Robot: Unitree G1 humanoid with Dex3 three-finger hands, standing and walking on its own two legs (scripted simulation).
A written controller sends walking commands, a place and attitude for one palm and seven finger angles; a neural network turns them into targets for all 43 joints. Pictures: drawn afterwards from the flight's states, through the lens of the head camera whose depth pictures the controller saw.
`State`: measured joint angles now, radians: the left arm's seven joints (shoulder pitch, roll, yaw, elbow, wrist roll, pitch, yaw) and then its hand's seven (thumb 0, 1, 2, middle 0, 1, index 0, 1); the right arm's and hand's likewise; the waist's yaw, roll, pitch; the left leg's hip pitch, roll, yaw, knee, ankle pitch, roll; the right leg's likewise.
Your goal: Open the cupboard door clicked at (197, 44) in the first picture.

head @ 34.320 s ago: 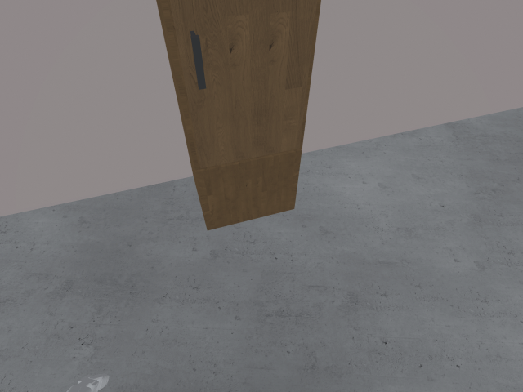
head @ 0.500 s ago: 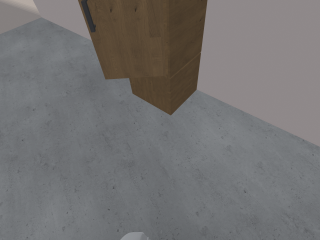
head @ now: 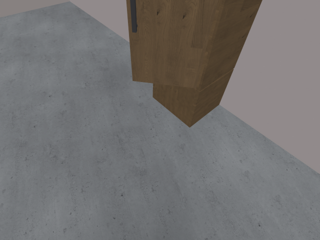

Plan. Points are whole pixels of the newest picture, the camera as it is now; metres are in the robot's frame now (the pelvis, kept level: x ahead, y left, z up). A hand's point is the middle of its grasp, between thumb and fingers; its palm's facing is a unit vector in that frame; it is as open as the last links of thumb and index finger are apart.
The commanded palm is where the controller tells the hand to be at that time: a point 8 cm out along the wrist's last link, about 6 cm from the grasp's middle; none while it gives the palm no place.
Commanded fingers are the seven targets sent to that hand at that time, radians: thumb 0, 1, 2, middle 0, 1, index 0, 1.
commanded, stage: take the last steps up to it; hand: left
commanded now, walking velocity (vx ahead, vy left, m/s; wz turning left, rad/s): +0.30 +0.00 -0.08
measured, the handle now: (134, 14) +1.01 +0.22 +0.08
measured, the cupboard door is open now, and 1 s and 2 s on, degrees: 41 41 41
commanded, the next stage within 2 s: come to a stop and stand still in 0.98 s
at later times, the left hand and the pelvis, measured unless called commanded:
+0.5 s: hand (122, 197) +0.26 +0.14 -0.16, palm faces +0.00 -0.97 -0.23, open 7.2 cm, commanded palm none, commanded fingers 0.00 0.90 0.90 -0.20 -0.30 -0.20 -0.30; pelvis +0.17 -0.04 +0.00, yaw -2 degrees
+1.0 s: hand (113, 177) +0.32 +0.19 -0.18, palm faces +0.04 -0.99 -0.12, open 7.3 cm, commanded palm none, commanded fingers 0.00 0.90 0.90 -0.20 -0.30 -0.20 -0.30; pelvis +0.36 +0.03 +0.00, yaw -3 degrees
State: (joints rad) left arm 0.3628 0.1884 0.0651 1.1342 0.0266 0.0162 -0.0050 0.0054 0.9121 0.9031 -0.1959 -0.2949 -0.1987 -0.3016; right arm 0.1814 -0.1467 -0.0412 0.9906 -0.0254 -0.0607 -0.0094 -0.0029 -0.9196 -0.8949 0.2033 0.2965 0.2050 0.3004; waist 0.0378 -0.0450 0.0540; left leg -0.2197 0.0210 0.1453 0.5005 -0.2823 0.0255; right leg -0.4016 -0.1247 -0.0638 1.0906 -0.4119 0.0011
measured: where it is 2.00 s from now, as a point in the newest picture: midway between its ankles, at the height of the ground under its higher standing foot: (154, 212)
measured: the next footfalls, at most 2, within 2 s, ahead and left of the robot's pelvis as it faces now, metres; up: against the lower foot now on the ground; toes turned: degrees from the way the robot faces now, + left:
right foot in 0.32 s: +0.24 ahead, -0.12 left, +0.00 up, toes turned -9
left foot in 0.84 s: +0.43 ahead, +0.10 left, +0.00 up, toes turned +5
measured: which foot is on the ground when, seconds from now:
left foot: down 0.00-0.34, up 0.36-0.82, down 0.84-1.00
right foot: up 0.00-0.30, down 0.32-0.86, up 0.88-1.00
